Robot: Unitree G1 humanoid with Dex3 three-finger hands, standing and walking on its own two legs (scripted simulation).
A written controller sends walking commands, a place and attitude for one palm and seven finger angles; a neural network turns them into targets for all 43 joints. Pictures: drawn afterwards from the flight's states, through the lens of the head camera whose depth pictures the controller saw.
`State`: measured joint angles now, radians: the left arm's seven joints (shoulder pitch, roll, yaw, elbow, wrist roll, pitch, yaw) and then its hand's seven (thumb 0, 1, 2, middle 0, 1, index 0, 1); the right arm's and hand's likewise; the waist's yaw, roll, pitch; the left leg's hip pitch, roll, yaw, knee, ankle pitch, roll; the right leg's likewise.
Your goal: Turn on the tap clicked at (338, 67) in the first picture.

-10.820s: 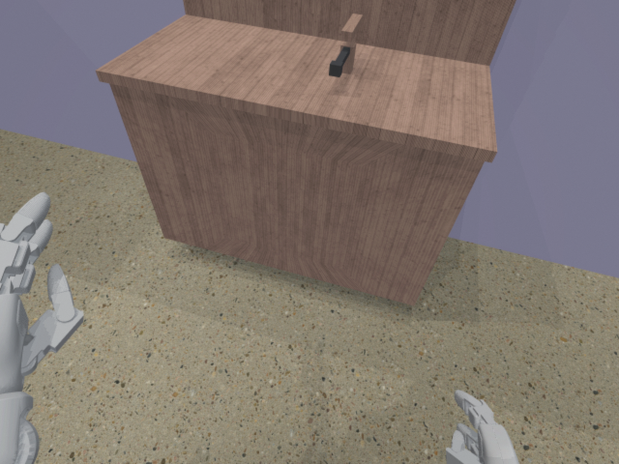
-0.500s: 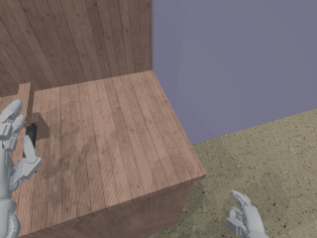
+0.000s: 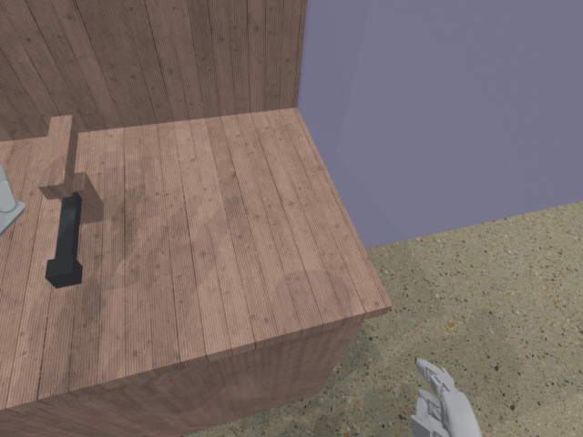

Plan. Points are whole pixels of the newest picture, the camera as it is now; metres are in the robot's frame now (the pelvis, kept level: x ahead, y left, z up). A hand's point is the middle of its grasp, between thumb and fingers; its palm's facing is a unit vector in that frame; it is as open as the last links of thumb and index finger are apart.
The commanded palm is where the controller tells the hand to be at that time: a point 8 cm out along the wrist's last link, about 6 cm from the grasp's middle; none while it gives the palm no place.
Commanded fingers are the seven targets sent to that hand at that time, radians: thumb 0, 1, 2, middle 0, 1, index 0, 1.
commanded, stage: look again from close up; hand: left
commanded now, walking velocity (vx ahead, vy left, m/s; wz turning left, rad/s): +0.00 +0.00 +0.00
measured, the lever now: (64, 271) +0.26 +0.31 +0.07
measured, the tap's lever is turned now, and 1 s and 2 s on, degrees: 0 0 0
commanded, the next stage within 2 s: shuffle to correct the standing spot in 0.18 s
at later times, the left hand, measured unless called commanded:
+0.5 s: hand (26, 291) +0.20 +0.27 +0.17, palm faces +0.37 -0.82 -0.43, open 7.4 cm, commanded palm +0.13 +0.30 +0.18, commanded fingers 0.00 0.90 0.90 -0.20 -0.30 -0.20 -0.30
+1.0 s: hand out of the picture +0.08 +0.26 +0.15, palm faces +0.40 -0.85 -0.34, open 7.4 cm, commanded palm +0.03 +0.29 +0.18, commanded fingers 0.00 0.90 0.90 -0.20 -0.30 -0.20 -0.30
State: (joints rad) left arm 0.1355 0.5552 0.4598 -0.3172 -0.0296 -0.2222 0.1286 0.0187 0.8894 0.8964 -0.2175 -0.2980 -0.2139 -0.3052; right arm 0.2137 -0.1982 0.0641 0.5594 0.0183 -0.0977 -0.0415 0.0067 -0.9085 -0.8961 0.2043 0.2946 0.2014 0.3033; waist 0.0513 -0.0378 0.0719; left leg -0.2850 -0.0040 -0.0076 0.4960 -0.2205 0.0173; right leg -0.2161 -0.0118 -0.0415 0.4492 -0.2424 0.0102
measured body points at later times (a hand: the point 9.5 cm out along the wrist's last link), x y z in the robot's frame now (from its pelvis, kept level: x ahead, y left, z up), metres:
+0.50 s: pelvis -0.03 +0.02 -0.01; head +0.04 +0.05 +0.43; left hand +0.17 +0.31 +0.19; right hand +0.16 -0.19 -0.09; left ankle +0.03 +0.11 -0.74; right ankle -0.03 -0.12 -0.73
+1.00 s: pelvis -0.13 +0.00 -0.01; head -0.10 +0.04 +0.43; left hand +0.06 +0.31 +0.17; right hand +0.03 -0.24 -0.09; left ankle +0.02 +0.11 -0.73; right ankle -0.04 -0.11 -0.73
